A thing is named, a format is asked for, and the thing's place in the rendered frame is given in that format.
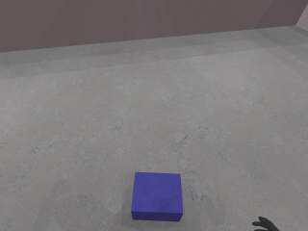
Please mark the carton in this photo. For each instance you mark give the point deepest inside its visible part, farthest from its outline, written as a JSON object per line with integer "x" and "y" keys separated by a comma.
{"x": 157, "y": 196}

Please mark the right robot hand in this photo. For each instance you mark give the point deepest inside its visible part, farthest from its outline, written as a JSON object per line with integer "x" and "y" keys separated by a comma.
{"x": 264, "y": 222}

